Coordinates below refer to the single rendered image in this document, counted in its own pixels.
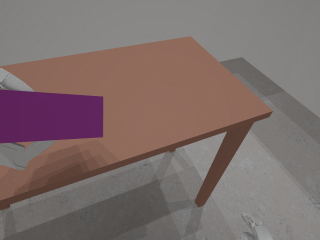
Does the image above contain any sponge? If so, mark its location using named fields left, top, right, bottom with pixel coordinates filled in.
left=0, top=89, right=104, bottom=144

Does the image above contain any robot right hand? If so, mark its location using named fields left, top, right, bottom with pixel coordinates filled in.
left=237, top=212, right=273, bottom=240

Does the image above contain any robot left hand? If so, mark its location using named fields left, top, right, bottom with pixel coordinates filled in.
left=0, top=68, right=57, bottom=171

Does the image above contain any table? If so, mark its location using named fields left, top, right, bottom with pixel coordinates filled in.
left=0, top=36, right=273, bottom=210

